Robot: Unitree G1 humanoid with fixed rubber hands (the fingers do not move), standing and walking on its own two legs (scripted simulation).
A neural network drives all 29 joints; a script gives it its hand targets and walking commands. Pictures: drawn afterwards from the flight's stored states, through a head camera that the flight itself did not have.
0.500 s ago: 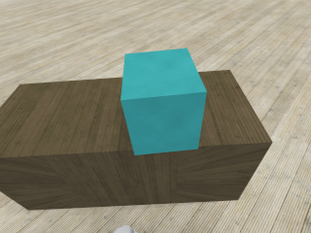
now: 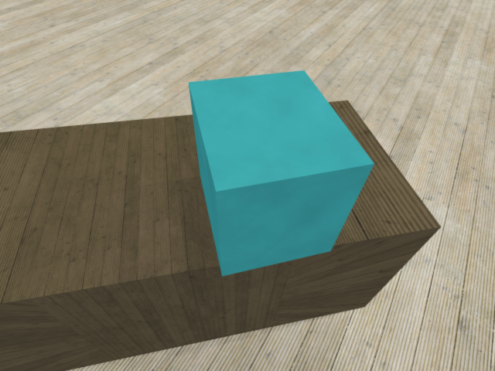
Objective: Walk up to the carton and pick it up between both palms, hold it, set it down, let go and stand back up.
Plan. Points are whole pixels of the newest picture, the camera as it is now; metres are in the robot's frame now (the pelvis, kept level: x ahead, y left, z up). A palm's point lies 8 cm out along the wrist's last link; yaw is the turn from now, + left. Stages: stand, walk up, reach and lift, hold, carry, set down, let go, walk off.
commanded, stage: walk up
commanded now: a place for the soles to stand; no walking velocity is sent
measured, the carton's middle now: (263, 171) +0.55 -0.02 -0.02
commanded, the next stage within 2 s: none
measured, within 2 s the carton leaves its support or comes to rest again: neither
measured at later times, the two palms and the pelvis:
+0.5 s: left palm out of the picture +0.05 +0.24 -0.12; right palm out of the picture +0.01 -0.27 -0.13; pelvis -0.01 -0.01 +0.00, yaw -5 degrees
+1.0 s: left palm (164, 368) +0.17 +0.15 -0.12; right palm out of the picture -0.04 -0.35 -0.12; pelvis +0.04 -0.10 +0.00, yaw -1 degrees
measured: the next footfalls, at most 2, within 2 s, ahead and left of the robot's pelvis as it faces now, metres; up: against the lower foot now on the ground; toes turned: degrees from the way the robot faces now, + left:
right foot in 0.10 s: +0.06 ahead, -0.11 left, +0.00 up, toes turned -3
right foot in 1.04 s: +0.16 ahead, -0.29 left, +0.00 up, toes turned -4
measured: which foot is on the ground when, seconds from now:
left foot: down 0.00-1.00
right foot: up 0.00-0.08, down 0.10-0.68, up 0.70-1.00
